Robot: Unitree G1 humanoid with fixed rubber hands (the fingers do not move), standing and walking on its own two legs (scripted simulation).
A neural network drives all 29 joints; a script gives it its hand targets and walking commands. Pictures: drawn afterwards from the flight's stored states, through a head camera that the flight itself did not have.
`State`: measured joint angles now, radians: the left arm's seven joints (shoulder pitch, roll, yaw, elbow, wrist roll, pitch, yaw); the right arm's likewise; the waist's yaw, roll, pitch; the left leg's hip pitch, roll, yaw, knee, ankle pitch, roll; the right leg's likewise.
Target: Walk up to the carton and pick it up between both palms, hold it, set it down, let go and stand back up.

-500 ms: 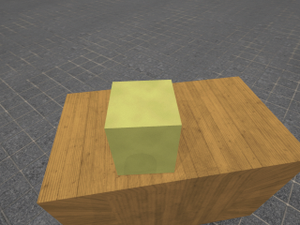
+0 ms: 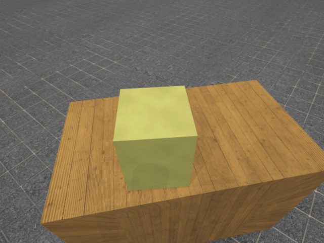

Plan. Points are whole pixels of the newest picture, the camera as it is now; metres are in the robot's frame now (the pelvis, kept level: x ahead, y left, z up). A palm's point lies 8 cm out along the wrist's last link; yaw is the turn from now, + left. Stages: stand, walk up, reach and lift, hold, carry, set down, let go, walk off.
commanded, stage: stand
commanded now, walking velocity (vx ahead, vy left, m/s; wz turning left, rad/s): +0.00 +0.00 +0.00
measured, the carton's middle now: (155, 139) +0.45 +0.04 +0.00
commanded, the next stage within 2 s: none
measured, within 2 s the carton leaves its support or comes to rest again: neither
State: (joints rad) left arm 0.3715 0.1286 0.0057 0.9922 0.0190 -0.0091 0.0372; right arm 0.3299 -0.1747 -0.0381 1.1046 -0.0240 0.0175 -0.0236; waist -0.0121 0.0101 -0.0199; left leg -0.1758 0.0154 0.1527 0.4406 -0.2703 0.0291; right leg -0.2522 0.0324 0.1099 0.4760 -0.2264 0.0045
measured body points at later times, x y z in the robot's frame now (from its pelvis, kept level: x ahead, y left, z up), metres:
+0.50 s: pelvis +0.02 +0.02 +0.00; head +0.01 +0.01 +0.45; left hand +0.00 +0.22 -0.16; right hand -0.04 -0.19 -0.17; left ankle -0.02 +0.10 -0.74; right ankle +0.02 -0.12 -0.74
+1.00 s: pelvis +0.01 +0.03 +0.00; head +0.01 +0.03 +0.45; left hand +0.00 +0.23 -0.17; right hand -0.04 -0.17 -0.17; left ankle -0.02 +0.10 -0.74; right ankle +0.02 -0.12 -0.74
